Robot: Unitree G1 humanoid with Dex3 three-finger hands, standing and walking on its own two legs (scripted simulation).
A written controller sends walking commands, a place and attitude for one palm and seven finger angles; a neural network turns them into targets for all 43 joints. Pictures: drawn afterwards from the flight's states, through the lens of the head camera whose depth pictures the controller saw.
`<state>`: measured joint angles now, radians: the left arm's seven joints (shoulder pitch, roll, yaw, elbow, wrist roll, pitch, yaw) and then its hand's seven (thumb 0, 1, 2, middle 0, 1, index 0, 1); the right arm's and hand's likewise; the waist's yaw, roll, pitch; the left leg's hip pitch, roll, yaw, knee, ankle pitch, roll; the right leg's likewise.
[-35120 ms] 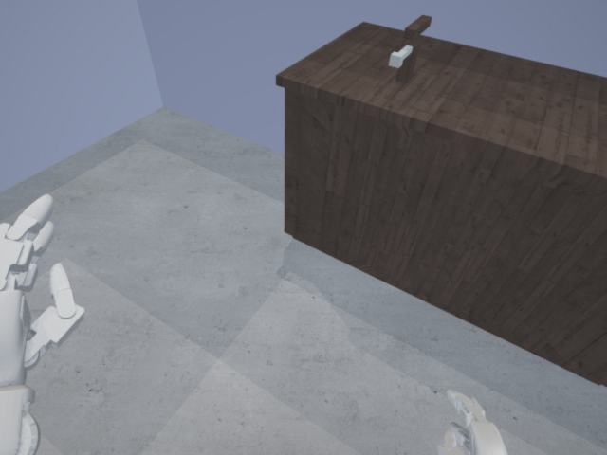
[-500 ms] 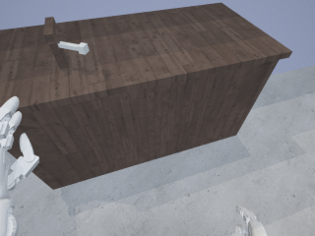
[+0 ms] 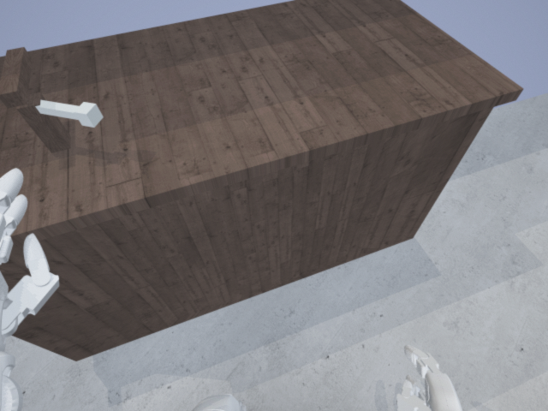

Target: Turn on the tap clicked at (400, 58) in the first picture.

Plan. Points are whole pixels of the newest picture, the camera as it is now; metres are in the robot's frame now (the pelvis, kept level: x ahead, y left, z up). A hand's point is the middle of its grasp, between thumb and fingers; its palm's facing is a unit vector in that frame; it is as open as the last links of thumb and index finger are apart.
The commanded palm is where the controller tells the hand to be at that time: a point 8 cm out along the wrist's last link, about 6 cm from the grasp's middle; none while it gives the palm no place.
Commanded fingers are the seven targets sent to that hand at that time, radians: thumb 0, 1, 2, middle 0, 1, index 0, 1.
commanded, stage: come to a stop and stand still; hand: left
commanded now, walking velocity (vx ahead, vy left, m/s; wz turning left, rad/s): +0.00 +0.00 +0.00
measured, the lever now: (89, 114) +0.53 +0.34 +0.12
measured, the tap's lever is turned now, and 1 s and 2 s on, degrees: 55 55 55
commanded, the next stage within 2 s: none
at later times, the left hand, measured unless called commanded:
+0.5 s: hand (84, 225) +0.29 +0.24 +0.15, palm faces +0.37 -0.81 -0.46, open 7.4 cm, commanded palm +0.24 +0.27 +0.18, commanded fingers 0.00 0.90 0.90 -0.20 -0.30 -0.20 -0.30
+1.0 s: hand (59, 258) +0.25 +0.24 +0.15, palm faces +0.27 -0.88 -0.40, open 7.4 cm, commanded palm +0.19 +0.30 +0.18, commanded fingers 0.00 0.90 0.90 -0.20 -0.30 -0.20 -0.30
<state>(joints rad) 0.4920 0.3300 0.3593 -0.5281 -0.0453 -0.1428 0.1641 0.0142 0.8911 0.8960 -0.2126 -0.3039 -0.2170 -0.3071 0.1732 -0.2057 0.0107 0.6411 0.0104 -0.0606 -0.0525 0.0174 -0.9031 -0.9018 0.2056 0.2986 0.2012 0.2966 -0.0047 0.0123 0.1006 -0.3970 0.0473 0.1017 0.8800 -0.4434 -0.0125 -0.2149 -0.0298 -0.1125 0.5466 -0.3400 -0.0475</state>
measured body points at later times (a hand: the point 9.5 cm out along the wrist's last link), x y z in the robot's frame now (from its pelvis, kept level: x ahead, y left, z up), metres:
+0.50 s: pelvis +0.07 -0.01 +0.00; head +0.11 -0.02 +0.45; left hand +0.27 +0.28 +0.18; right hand +0.26 -0.24 -0.10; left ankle +0.07 +0.12 -0.73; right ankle +0.00 -0.09 -0.73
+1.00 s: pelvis +0.01 +0.03 +0.00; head +0.03 +0.03 +0.45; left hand +0.23 +0.29 +0.18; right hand +0.17 -0.22 -0.07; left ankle +0.07 +0.12 -0.73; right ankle +0.00 -0.09 -0.74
